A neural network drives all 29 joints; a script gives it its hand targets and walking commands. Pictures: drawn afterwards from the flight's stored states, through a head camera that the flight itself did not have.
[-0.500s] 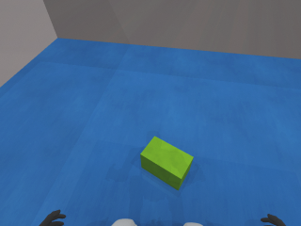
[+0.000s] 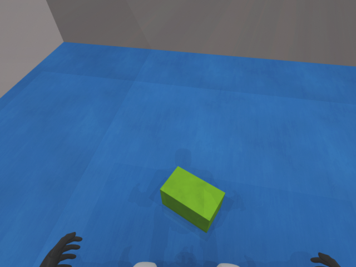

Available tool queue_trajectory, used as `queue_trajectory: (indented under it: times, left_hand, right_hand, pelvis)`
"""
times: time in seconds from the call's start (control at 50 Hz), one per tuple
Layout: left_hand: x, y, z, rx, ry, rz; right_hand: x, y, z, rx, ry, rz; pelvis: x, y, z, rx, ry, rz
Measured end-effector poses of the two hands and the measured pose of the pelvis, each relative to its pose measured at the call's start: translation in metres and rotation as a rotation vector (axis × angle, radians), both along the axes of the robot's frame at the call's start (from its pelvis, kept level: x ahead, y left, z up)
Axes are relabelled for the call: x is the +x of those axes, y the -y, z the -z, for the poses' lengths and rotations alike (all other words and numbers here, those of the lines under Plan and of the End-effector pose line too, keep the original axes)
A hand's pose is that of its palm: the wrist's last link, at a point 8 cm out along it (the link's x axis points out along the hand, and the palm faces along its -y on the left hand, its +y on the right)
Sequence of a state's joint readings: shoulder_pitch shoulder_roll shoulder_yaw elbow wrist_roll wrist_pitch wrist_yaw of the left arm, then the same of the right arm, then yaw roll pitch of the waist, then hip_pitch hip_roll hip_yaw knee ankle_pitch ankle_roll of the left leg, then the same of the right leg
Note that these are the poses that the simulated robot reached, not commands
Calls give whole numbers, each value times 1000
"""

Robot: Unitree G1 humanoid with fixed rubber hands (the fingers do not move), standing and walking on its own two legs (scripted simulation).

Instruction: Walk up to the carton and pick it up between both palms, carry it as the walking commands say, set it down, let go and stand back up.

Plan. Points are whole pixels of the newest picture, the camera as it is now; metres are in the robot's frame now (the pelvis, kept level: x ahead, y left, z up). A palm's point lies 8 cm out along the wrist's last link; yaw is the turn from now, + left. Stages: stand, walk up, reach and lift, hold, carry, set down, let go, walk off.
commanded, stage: walk up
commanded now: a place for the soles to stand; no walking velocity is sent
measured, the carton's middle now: (191, 198) +0.55 -0.02 -0.65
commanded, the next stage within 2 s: none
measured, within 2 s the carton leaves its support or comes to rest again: neither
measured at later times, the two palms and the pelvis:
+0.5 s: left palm (48, 265) +0.13 +0.31 -0.06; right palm out of the picture +0.11 -0.31 -0.06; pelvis +0.00 +0.01 +0.00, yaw +0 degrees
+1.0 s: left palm (23, 220) +0.22 +0.40 -0.05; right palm out of the picture +0.08 -0.19 -0.09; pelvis +0.05 +0.12 +0.00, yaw -14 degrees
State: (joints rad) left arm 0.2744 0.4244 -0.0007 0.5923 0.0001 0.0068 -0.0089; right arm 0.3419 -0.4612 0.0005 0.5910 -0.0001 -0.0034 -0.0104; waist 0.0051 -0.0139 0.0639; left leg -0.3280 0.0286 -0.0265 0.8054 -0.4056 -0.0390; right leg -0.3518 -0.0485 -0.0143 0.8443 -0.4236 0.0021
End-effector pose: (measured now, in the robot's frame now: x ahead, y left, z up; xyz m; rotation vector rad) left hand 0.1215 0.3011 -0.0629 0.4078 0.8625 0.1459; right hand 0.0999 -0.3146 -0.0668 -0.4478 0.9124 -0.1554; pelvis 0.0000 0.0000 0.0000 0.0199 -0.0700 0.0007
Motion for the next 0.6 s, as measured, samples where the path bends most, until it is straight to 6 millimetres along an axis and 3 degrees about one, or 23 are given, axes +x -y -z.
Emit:
queue_trajectory:
  times: [0.48, 0.6]
  left_hand:
    - [9, -4, -5, -10, 36, 6]
    - [-14, -26, 1, 52, -51, 5]
  right_hand:
    - [6, -6, -3, 6, 23, -11]
    - [5, -22, 1, 53, 20, 12]
  pelvis:
    - [1, -5, 0, 2, -2, -5]
    - [4, -23, 0, 5, 4, 50]
